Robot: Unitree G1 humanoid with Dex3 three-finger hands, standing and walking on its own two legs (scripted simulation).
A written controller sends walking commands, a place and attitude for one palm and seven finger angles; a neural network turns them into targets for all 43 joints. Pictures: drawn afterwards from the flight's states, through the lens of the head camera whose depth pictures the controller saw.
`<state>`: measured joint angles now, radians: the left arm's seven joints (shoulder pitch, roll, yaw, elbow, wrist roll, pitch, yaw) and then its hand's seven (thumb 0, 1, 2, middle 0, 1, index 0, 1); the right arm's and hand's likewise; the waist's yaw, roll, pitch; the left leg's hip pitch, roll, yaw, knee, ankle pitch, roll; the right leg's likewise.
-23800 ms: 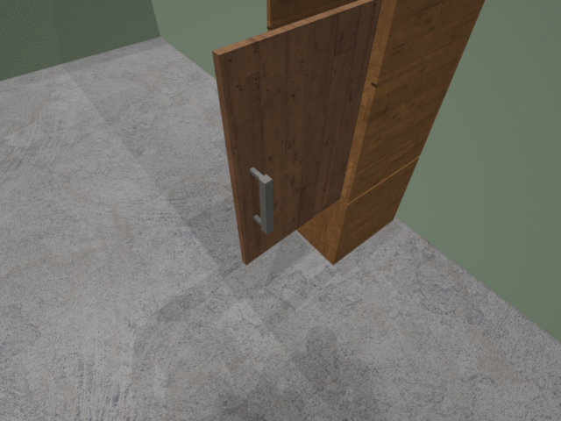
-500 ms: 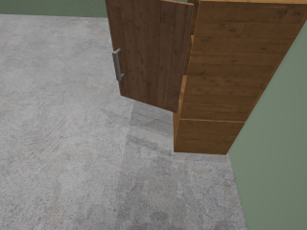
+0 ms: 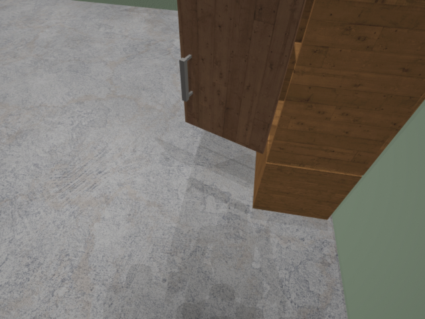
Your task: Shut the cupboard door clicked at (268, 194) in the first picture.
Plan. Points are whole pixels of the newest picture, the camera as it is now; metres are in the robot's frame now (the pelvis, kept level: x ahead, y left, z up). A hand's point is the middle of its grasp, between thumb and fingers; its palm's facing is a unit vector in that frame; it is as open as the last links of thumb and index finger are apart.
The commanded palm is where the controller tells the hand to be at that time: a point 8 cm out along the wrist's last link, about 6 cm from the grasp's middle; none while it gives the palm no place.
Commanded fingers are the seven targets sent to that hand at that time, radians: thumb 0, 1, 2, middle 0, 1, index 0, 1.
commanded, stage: walk to a spot facing it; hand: left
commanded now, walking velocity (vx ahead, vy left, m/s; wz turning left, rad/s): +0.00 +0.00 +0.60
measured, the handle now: (187, 78) +0.93 +0.13 -0.08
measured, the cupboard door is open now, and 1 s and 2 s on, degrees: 70 70 70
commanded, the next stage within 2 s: none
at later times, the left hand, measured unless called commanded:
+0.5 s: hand out of the picture +0.04 +0.22 -0.14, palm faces +0.29 -0.90 -0.32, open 7.4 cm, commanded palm none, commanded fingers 0.00 0.90 0.90 -0.20 -0.30 -0.20 -0.30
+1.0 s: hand out of the picture -0.06 +0.19 -0.15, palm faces +0.60 -0.74 -0.30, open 7.4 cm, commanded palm none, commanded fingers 0.00 0.90 0.90 -0.20 -0.30 -0.20 -0.30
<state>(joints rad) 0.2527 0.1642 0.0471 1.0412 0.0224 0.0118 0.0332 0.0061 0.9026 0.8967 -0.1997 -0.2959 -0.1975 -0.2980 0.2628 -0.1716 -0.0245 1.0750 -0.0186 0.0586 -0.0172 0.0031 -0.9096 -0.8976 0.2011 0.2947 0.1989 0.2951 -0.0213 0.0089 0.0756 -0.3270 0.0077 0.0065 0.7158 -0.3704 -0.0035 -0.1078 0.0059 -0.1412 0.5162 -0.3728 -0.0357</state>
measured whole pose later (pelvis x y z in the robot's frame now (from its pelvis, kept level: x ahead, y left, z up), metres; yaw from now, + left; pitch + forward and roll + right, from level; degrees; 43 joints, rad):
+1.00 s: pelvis +0.01 -0.04 +0.00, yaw +37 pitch +1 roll +0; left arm 0.21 0.24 0.08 0.86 0.02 0.04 0.00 0.01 0.91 0.90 -0.20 -0.30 -0.20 -0.30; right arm 0.15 -0.22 -0.04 0.87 -0.04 0.06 0.00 0.00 -0.91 -0.90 0.20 0.30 0.20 0.30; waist 0.00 0.02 0.11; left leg -0.33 0.00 -0.09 0.59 -0.27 -0.03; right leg -0.39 -0.05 -0.05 0.81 -0.46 0.06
